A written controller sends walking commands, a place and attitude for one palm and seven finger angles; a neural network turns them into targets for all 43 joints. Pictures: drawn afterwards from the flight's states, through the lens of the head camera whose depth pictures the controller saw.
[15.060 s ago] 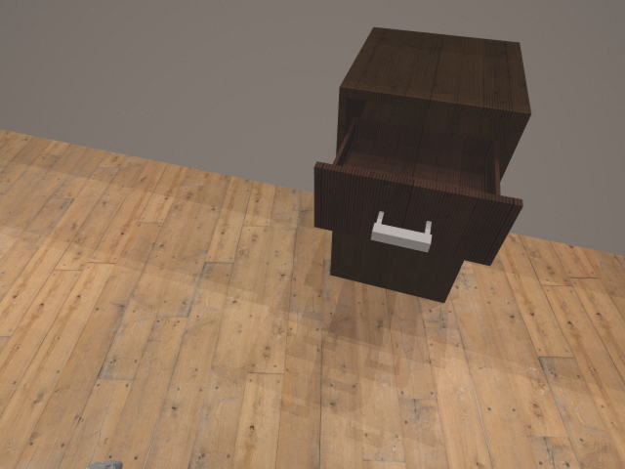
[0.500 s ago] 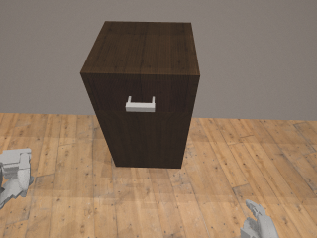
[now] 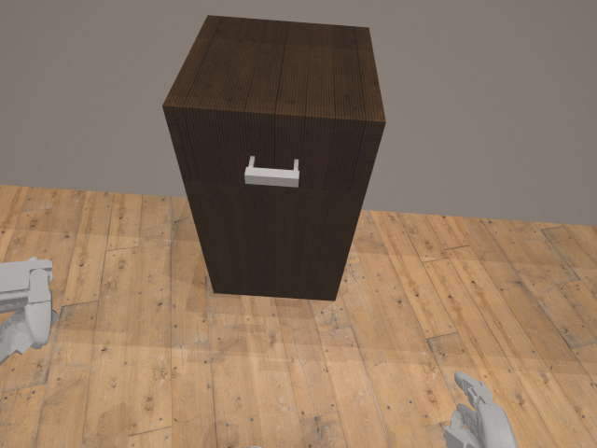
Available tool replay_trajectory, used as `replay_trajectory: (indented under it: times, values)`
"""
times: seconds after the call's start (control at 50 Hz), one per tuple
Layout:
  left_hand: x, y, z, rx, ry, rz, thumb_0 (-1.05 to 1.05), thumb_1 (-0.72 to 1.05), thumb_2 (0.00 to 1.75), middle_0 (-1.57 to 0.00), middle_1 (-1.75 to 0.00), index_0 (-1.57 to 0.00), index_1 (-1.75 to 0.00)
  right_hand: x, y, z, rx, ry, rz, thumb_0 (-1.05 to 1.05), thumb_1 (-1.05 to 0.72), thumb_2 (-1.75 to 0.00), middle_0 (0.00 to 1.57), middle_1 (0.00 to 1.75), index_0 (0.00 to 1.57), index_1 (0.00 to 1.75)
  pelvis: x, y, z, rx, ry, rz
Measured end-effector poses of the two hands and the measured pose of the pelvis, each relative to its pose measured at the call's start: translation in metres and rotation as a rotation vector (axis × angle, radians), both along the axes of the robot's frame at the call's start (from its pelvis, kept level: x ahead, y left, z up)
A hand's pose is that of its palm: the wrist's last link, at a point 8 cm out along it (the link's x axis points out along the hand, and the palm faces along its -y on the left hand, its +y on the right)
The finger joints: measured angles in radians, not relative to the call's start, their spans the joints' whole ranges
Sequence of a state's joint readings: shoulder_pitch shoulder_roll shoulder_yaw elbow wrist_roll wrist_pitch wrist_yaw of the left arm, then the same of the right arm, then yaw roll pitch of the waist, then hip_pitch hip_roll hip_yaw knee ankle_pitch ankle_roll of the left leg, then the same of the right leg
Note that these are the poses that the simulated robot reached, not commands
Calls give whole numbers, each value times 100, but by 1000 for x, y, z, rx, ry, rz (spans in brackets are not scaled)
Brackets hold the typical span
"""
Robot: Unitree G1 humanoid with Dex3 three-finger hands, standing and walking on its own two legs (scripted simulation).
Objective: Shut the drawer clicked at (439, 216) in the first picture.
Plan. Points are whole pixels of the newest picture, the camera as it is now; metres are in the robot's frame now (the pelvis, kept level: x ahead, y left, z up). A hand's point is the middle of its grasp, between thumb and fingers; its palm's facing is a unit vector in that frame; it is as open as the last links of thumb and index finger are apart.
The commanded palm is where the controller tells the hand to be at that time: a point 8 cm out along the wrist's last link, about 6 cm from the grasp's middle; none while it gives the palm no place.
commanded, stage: step back with the hand held close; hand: left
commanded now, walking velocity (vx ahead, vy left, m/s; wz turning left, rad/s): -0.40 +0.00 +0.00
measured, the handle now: (273, 169) +0.67 +0.08 -0.08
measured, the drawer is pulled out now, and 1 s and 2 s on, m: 0.00 0.00 0.00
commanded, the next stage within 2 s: stop stepping back and stand still in 0.56 s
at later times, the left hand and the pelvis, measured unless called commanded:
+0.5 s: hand (87, 442) +0.11 +0.16 +0.18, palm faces +0.17 -0.81 -0.55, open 3.2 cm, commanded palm +0.06 +0.21 +0.19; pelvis -0.09 -0.06 +0.01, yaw -4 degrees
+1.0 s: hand out of the picture -0.02 +0.17 +0.18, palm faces +0.40 -0.83 -0.39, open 3.2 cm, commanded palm -0.07 +0.20 +0.19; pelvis -0.21 -0.07 +0.01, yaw -2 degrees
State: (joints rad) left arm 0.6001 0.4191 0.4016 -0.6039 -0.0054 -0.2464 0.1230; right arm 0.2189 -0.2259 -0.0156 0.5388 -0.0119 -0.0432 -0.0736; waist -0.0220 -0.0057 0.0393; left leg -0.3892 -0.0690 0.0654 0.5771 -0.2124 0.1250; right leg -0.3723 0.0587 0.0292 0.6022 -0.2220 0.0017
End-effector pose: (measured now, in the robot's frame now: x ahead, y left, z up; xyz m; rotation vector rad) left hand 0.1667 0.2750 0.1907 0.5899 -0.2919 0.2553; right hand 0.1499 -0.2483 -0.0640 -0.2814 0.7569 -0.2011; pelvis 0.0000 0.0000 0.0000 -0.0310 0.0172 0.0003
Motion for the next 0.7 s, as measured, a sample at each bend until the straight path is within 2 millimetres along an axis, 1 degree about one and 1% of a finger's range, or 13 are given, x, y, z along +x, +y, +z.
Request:
replay_trajectory:
  times: [0.1, 0.16, 0.24, 0.3, 0.34, 0.4, 0.44, 0.5, 0.56, 0.6, 0.64, 0.7]
  values:
    - [-8, 4, 3, 9, -8, 20, 1, 88, 89, -140, -159, -141, -160, -5, 1, -2, -3, 28, 18, 1, -90, -90, 20, 30, 20, 30, -5, -4, 2, -5, 28, 9]
    - [-13, -1, 1, -18, 5, 13, 1, 88, 89, -140, -159, -141, -160, -6, 2, 0, 0, 31, 43, 1, -90, -90, 20, 30, 20, 30, -11, -8, 4, -4, 54, -7]
    - [-17, -18, -3, -48, 29, -31, 1, 89, 90, -140, -159, -141, -160, -7, 0, 2, 14, 14, 73, 1, -90, -90, 20, 30, 20, 30, -27, -18, 8, -1, 89, -35]
    - [-24, -35, -2, -34, 50, -82, 1, 89, 90, -140, -159, -141, -160, -13, -6, 3, 34, -11, 84, 1, -90, -90, 21, 30, 20, 30, -46, -27, 8, 6, 102, -56]
    - [-32, -48, 0, -7, 60, -121, 1, 89, 90, -140, -159, -141, -160, -20, -11, 2, 49, -31, 85, 1, -90, -90, 21, 30, 20, 30, -60, -35, 5, 17, 103, -69]
    - [-51, -66, 6, 32, 70, -171, 1, 88, 89, -140, -159, -141, -160, -38, -24, 0, 69, -44, 73, 1, -90, -90, 21, 30, 20, 30, -83, -45, 3, 0, 88, -70]
    - [-66, -73, 12, 42, 66, -185, 1, 88, 89, -140, -159, -141, -160, -56, -33, 0, 83, -27, 38, 1, -90, -90, 21, 30, 20, 30, -91, -52, 5, -7, 74, -64]
    - [-85, -70, 16, 43, 52, -144, 1, 88, 89, -140, -159, -141, -160, -83, -48, 4, 67, 18, -13, 1, -90, -90, 21, 30, 20, 30, -94, -58, 9, 21, 83, -72]
    - [-96, -61, 11, 1, 47, -74, 1, 88, 89, -140, -159, -141, -160, -104, -61, 5, 22, 49, -43, 1, -90, -90, 20, 30, 20, 30, -100, -58, 11, 14, 82, -65]
    - [-99, -59, 5, -37, 42, -56, 1, 88, 89, -140, -159, -141, -160, -118, -67, 5, 10, 63, -60, 1, -90, -90, 20, 30, 20, 30, -112, -57, 12, 18, 70, -59]
    - [-105, -62, 0, -60, 55, -63, 1, 88, 89, -140, -159, -141, -160, -131, -70, 8, 8, 53, -56, 1, -90, -90, 20, 30, 20, 30, -127, -58, 14, 29, 58, -64]
    - [-123, -72, -4, -65, 97, -86, 1, 89, 89, -140, -159, -141, -160, -151, -71, 13, 21, -2, -47, 1, -90, -90, 20, 30, 20, 30, -149, -62, 14, 30, 35, -69]
